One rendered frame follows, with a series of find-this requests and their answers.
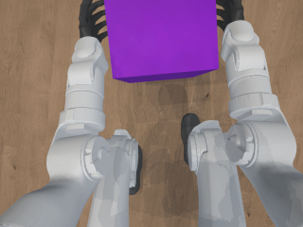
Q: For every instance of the robot right forearm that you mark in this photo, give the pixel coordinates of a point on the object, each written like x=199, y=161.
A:
x=248, y=79

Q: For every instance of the robot right hand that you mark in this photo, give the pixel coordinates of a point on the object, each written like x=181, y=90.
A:
x=233, y=11

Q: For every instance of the robot left hand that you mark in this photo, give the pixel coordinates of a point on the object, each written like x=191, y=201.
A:
x=88, y=26

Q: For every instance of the robot left upper arm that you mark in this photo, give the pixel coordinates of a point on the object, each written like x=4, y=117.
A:
x=75, y=165

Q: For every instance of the robot left shin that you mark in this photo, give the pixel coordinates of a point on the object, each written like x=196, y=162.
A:
x=125, y=133

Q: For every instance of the carton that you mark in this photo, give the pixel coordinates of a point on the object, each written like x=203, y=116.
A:
x=152, y=40

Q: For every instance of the robot left forearm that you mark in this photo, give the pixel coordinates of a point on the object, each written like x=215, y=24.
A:
x=84, y=95

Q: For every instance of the robot right foot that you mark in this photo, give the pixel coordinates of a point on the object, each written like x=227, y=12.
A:
x=189, y=121

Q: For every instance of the robot right upper arm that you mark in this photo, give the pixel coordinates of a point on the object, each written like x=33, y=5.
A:
x=265, y=151

